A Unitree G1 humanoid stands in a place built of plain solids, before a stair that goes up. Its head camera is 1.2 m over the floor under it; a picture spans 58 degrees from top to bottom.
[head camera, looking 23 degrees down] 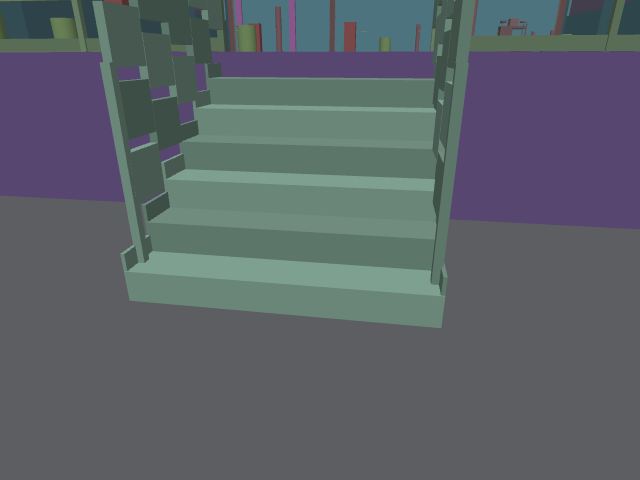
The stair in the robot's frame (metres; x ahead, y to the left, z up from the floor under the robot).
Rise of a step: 0.18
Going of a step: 0.26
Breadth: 1.62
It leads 9 degrees to the right of straight ahead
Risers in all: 7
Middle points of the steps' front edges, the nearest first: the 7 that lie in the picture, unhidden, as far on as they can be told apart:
1.87 0.22 0.18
2.13 0.18 0.35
2.38 0.14 0.53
2.64 0.09 0.70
2.90 0.05 0.88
3.15 0.01 1.05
3.41 -0.03 1.23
